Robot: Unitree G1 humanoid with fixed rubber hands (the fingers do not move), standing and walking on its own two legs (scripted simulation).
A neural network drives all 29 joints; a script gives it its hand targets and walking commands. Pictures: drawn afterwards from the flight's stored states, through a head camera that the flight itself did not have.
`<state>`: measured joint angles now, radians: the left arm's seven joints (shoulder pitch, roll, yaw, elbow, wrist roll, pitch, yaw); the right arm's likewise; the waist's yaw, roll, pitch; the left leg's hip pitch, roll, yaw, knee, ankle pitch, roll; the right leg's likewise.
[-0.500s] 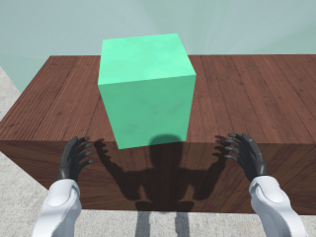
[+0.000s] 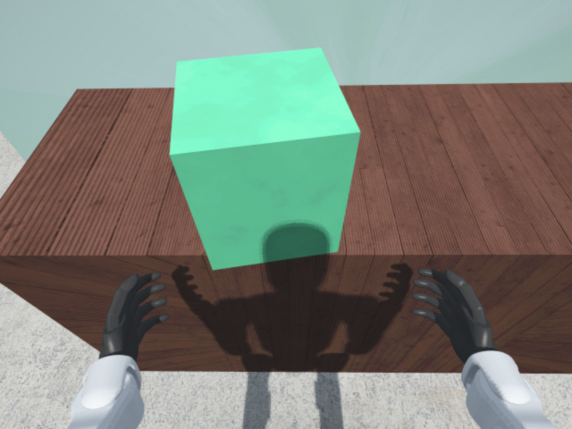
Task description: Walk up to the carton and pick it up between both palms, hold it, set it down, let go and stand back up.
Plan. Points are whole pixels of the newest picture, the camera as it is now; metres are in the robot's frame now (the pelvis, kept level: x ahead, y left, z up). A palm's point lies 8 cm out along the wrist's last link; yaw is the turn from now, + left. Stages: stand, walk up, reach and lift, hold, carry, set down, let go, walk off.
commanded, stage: set down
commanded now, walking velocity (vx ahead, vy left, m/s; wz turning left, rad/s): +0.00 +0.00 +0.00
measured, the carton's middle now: (264, 164) +0.47 +0.05 +0.10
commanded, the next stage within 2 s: let go in 1.44 s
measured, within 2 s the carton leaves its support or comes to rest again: neither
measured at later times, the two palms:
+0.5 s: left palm (118, 362) +0.20 +0.23 +0.02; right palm (457, 351) +0.20 -0.19 +0.02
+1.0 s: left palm (128, 384) +0.19 +0.24 -0.04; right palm (452, 372) +0.19 -0.20 -0.04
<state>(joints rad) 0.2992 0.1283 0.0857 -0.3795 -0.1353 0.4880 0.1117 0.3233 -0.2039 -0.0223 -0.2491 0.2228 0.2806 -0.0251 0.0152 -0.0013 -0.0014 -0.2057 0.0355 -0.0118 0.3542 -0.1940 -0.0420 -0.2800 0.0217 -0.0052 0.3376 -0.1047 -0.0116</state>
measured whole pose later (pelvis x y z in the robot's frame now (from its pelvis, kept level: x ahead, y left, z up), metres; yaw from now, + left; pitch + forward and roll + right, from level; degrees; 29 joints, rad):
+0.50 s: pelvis +0.02 +0.01 +0.00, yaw +0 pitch +4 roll -1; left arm 0.42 0.14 0.09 -0.25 -0.14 0.28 0.07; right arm 0.43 -0.20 0.00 -0.16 0.22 0.11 0.01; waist 0.02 0.00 0.04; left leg -0.20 0.04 -0.01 0.35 -0.22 -0.03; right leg -0.26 0.02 0.00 0.31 -0.12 -0.01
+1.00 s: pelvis +0.02 +0.01 +0.00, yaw +0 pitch +4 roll -1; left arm 0.34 0.15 0.09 0.07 -0.10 0.20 0.03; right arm 0.33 -0.20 0.01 0.21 0.18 -0.01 0.01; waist 0.02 0.00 0.04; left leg -0.20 0.04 -0.01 0.35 -0.22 -0.03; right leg -0.26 0.02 0.00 0.31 -0.12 -0.01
